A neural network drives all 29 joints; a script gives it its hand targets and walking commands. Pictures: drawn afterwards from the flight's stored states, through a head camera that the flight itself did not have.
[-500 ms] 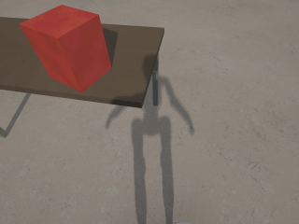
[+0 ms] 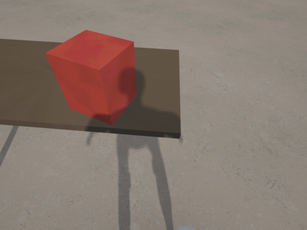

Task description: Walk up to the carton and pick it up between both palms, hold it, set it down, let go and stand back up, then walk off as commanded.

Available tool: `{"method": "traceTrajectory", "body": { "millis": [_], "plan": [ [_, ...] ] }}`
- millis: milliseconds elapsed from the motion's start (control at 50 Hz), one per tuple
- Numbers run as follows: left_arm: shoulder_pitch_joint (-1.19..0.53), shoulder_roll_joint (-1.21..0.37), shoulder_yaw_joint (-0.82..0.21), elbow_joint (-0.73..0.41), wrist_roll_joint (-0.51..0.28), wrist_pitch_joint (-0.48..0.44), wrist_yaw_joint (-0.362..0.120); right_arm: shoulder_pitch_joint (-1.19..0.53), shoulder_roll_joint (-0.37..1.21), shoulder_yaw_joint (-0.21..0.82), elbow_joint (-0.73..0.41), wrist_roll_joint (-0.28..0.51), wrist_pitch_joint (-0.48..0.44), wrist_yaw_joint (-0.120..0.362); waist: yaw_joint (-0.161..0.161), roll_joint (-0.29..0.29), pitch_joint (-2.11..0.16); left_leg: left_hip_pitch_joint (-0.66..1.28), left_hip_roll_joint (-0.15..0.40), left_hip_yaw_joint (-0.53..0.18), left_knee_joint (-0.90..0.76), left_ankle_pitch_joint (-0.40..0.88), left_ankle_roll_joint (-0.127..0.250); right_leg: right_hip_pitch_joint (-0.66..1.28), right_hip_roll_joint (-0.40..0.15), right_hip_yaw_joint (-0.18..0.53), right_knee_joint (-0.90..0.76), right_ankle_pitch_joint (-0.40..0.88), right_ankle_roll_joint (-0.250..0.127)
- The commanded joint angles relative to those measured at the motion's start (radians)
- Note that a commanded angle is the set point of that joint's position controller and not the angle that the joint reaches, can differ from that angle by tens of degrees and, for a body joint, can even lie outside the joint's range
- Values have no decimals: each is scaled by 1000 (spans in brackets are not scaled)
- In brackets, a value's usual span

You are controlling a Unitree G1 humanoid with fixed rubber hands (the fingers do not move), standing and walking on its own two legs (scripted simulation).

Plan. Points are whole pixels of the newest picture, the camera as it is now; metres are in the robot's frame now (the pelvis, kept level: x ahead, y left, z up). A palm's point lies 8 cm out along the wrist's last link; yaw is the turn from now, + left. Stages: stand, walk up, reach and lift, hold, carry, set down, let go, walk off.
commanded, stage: walk up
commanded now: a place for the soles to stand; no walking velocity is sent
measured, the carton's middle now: (99, 77) +0.66 +0.18 +0.04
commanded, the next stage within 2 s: none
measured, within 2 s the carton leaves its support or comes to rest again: neither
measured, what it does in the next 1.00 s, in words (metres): steps to the left: right foot, then left foot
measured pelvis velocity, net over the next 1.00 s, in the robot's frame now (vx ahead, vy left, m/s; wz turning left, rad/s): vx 0.16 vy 0.26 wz -0.12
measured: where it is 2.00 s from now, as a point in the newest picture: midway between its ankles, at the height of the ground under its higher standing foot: outside the picture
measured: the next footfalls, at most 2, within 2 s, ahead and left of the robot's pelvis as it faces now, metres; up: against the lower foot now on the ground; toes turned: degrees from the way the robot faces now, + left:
right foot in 0.20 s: +0.15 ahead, -0.05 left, +0.00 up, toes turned -6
left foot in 0.58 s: +0.18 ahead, +0.36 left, +0.00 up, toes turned -2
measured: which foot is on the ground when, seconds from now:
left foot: down 0.00-0.20, up 0.22-0.56, down 0.58-1.00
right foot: up 0.00-0.18, down 0.20-0.58, up 0.60-0.94, down 0.96-1.00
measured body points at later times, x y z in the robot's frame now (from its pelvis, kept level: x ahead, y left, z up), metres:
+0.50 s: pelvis +0.07 +0.14 -0.01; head +0.08 +0.09 +0.44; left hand +0.15 +0.52 -0.03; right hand +0.14 -0.20 -0.13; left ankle +0.13 +0.36 -0.68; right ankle +0.11 -0.04 -0.72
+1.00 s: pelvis +0.16 +0.26 -0.01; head +0.20 +0.24 +0.44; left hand +0.31 +0.56 -0.10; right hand +0.15 -0.07 -0.12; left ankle +0.14 +0.36 -0.72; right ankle +0.20 +0.16 -0.73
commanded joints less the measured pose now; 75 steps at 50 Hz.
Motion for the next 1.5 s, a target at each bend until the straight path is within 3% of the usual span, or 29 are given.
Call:
{"method": "traceTrajectory", "body": {
  "millis": [0,80,140,160,180,220,260,280,360,500,540,560,580,600,680,760,860,920,960,980,1000,1120,1160,1200,1240,1320,1360,1440,1480],
  "plan": [
    [75,183,62,-14,0,-21,-12,5,-205,-48,-79,0,-35,-16,14,144,28,92,145,-194,-298,192,148,-24,9,-35,-176,51,16],
    [54,129,50,-42,-13,-30,-9,6,-182,-43,-115,-26,-20,-12,2,196,-26,136,159,-151,-258,342,182,93,14,-115,-389,69,5],
    [154,151,67,-12,0,-42,6,-43,-161,-32,-153,-18,-5,-14,94,104,-43,-41,101,-66,-9,333,111,422,-2,-79,-672,279,-22],
    [233,192,87,2,7,-46,17,-14,-122,-19,-167,-12,-7,-18,132,12,-94,-152,53,-53,159,298,49,574,-61,58,-719,282,-50],
    [240,286,116,-7,22,-45,30,55,-82,-3,-187,-12,-7,-19,133,-235,-152,-371,-25,-64,415,-207,-46,727,-341,443,-707,349,-170],
    [34,320,115,-80,-8,-39,41,97,-239,-44,-145,-15,30,-30,56,-23,-90,-348,62,-244,653,-210,-44,425,-508,644,-811,-42,-284],
    [-3,261,86,-89,-8,-50,41,68,-234,-53,-137,-15,36,-25,41,77,38,-308,67,-223,660,-152,-30,210,-383,442,-795,24,-246],
    [-7,221,69,-80,0,-54,31,96,-219,-50,-115,-6,34,-20,21,47,58,-262,46,-206,580,-82,-21,173,-279,314,-784,88,-172],
    [-42,266,96,-87,22,-50,2,114,-171,-50,-109,-2,44,14,22,-220,23,-197,71,-112,414,-29,-38,131,-148,82,-733,23,-125],
    [16,329,108,-100,37,-24,-9,81,-179,-81,-83,-7,28,2,33,-283,3,-69,24,10,165,-186,-11,40,-187,172,-630,-148,-137],
    [-41,247,77,-113,42,-8,0,260,-210,-95,-17,-26,15,-8,-83,-21,-68,172,-47,55,-61,-137,3,-51,-88,-23,-290,-114,-79],
    [-38,135,40,-141,28,-4,13,312,-277,-109,-26,-53,6,-20,-123,263,-26,211,123,-317,-263,-338,61,-253,46,-69,-10,-150,-21],
    [-44,128,37,-148,10,-1,24,201,-359,-112,-72,-37,-2,-21,-75,289,33,140,296,-622,-445,-472,125,-400,80,-5,134,-191,3],
    [-71,190,39,-140,18,-9,28,114,-399,-117,-73,-5,-7,-19,-44,264,95,20,341,-729,-501,-608,185,-352,18,81,175,-145,-5],
    [79,210,51,-22,4,-26,-12,20,-260,-53,-77,7,-30,-34,40,183,112,-41,175,-329,-310,-229,187,-114,-44,-39,-52,23,9],
    [-56,133,43,-88,25,-8,-53,114,-218,-29,-32,20,-68,-54,22,78,87,96,244,-315,-279,232,198,-74,-20,8,-216,79,8],
    [-89,77,20,-83,11,4,-65,95,-180,-1,-31,30,-75,-86,28,120,-53,166,213,-194,-87,795,115,130,21,-51,-373,131,-24],
    [-77,77,18,-64,15,4,-59,56,-192,9,-19,38,-61,-94,81,83,-71,73,130,-103,48,644,76,345,46,-66,-639,308,-39],
    [-22,178,42,-44,16,-5,-53,71,-97,42,-41,50,-70,-100,103,-97,-160,-150,-10,-50,286,183,-40,560,-262,402,-625,696,-205],
    [-61,176,39,-50,5,-3,-51,72,-121,32,-15,40,-53,-114,87,-130,-172,-133,-18,-89,331,-317,-26,485,-343,451,-592,749,-305],
    [-72,169,34,-52,3,1,-52,62,-136,32,-1,36,-48,-116,74,-132,-151,-100,7,-107,341,-398,-1,391,-344,438,-639,602,-300],
    [-179,134,8,-33,10,29,-59,30,-112,37,83,42,-69,-102,40,-153,-56,68,-40,25,-29,0,-7,232,-105,122,-578,650,-122],
    [-235,95,5,-52,6,54,-74,91,-110,23,120,34,-82,-113,-12,-201,-80,167,-35,9,-167,130,-3,154,-56,90,-530,413,-70],
    [-205,37,-6,-63,-9,80,-85,45,-261,-14,95,16,-94,-130,9,122,-31,163,276,-424,-359,10,93,-32,90,92,-306,49,14],
    [-191,132,24,-39,8,94,-80,-90,-311,-32,68,19,-92,-130,38,109,59,-96,414,-497,-387,-90,262,63,26,109,-100,-111,26],
    [-159,123,39,-24,24,98,-102,-67,-228,-9,88,25,-104,-133,42,51,26,101,257,-283,-276,179,153,23,23,122,-175,-10,29],
    [-163,83,26,-12,17,89,-111,-96,-227,-10,87,13,-106,-123,38,180,13,81,236,-211,-278,84,144,82,6,55,-325,-14,36],
    [-105,77,37,29,20,82,-111,-141,-227,-3,77,9,-75,-103,72,197,-33,-1,163,-123,-186,-43,117,311,38,-75,-605,51,34],
    [-99,116,48,52,32,64,-99,-92,-171,26,82,25,-61,-103,73,31,-71,-67,108,-67,-31,-25,57,427,3,24,-722,131,20]
  ]
}}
